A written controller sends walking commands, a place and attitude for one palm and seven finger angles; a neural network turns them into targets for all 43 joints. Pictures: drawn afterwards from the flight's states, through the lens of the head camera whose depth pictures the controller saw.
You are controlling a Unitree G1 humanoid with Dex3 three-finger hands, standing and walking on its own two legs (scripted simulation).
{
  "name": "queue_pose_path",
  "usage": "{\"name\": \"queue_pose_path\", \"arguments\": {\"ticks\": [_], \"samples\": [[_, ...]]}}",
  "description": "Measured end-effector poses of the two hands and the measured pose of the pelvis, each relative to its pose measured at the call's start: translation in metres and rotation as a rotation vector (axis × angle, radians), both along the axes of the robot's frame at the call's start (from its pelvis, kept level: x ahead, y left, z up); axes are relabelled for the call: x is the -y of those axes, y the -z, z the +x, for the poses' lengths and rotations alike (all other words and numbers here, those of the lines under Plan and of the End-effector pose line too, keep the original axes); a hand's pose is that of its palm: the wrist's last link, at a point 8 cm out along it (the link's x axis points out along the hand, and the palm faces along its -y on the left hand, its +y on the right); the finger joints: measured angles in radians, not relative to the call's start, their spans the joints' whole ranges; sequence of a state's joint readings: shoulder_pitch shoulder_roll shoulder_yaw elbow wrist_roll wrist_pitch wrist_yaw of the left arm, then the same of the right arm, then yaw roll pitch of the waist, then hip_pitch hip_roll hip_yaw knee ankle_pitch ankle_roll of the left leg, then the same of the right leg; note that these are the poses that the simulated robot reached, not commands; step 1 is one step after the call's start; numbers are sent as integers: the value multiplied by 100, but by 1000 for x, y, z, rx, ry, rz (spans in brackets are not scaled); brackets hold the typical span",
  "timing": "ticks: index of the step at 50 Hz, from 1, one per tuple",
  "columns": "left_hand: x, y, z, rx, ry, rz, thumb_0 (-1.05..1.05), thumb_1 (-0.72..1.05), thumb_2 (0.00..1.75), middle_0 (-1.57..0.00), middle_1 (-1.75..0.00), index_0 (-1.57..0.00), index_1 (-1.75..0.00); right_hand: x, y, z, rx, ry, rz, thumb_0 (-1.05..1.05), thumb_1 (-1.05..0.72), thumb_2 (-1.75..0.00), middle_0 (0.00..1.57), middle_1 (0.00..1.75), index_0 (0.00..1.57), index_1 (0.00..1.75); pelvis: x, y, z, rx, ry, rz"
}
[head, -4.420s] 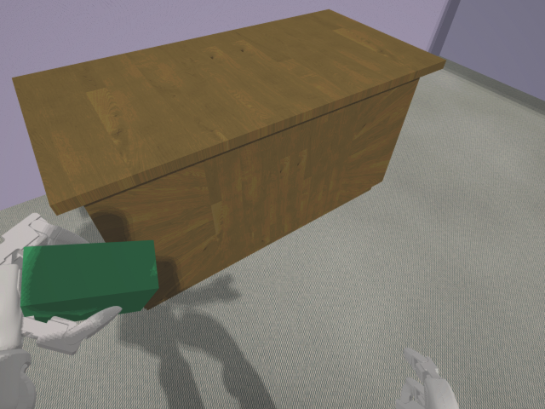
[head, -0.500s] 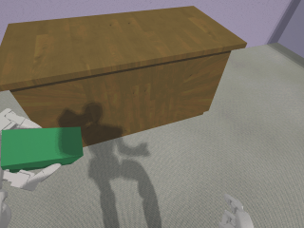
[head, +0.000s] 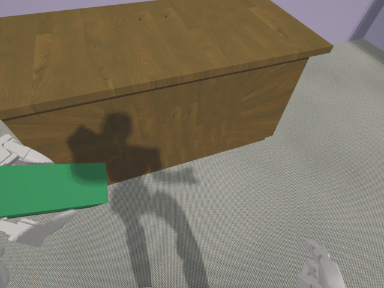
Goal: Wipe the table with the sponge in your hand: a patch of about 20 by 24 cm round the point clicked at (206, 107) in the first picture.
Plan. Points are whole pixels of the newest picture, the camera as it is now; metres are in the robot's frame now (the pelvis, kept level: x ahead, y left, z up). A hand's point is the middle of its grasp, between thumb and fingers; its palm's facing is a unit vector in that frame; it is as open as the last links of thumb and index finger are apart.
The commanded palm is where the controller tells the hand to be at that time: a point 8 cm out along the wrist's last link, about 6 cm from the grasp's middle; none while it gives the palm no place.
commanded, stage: take the last steps up to it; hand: left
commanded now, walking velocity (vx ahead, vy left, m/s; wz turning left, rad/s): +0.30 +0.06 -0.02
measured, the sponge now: (68, 189) +0.23 +0.20 +0.16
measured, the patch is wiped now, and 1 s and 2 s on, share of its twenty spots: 0.00 0.00 0.00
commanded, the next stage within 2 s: none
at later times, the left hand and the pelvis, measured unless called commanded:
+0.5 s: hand (82, 133) +0.32 +0.21 +0.18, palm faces +0.39 -0.79 -0.47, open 10.0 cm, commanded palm +0.26 +0.26 +0.19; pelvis +0.10 -0.02 +0.01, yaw +1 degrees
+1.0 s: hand (102, 89) +0.42 +0.20 +0.19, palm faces +0.38 -0.78 -0.49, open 10.0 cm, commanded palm +0.37 +0.25 +0.19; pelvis +0.21 -0.03 +0.00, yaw +0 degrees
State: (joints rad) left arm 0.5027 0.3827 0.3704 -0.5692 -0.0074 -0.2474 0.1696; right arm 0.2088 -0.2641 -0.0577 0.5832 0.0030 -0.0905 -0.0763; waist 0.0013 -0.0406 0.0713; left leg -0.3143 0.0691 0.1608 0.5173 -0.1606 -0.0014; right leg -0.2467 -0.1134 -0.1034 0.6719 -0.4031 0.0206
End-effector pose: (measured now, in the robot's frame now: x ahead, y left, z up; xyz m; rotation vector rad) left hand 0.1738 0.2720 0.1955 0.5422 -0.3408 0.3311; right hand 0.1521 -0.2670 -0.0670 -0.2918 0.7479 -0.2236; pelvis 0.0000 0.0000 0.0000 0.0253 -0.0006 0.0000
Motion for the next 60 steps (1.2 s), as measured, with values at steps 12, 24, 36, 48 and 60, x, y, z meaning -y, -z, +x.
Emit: {"name": "queue_pose_path", "arguments": {"ticks": [12, 24, 36, 48, 60], "samples": [[7, -11, 54, -33, 31, 10, -1, -48, 99, -75, -134, -76, -134, -65, 10, 41, 9, -42, 197, 1, -90, -90, 20, 30, 20, 30, 1, -11, 46, -28, 18, -22], [26, 0, 101, -97, -57, -10, -1, -48, 99, -75, -134, -76, -134, -14, 33, 89, -111, -52, 158, 2, -90, -90, 20, 30, 20, 30, 24, -9, 94, -10, -8, 15], [3, -6, 152, 5, -10, 7, -1, -48, 99, -75, -134, -76, -134, 1, 0, 156, 5, -2, 9, 2, -91, -90, 20, 30, 20, 29, 2, 0, 154, 0, 9, 5], [24, -9, 201, -33, 6, 12, -1, -48, 99, -75, -134, -76, -134, -55, 17, 200, 22, -67, 222, 1, -90, -90, 20, 30, 20, 30, 18, -5, 196, -12, 15, -12], [40, 1, 249, -117, -73, -19, -1, -48, 99, -75, -134, -76, -134, 8, 28, 238, -123, -49, 140, 2, -90, -90, 20, 30, 20, 30, 41, -14, 243, -17, -14, 25]]}}
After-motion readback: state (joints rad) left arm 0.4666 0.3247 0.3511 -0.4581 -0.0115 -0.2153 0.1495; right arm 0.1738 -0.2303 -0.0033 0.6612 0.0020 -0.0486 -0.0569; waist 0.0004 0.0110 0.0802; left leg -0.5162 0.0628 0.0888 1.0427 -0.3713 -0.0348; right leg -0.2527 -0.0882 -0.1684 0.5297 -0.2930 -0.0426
